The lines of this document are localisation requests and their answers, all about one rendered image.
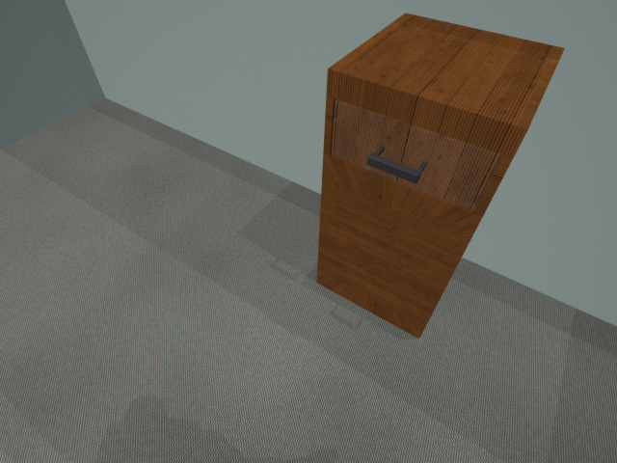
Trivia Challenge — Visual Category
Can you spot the cabinet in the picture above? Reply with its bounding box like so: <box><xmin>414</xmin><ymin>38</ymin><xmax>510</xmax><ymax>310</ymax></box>
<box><xmin>316</xmin><ymin>14</ymin><xmax>565</xmax><ymax>339</ymax></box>

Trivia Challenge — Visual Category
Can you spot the handle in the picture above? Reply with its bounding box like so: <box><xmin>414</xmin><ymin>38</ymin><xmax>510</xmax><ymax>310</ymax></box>
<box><xmin>366</xmin><ymin>146</ymin><xmax>427</xmax><ymax>184</ymax></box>

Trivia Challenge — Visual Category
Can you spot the drawer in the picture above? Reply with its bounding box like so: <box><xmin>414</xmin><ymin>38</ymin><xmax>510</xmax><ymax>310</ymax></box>
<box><xmin>332</xmin><ymin>100</ymin><xmax>501</xmax><ymax>211</ymax></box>

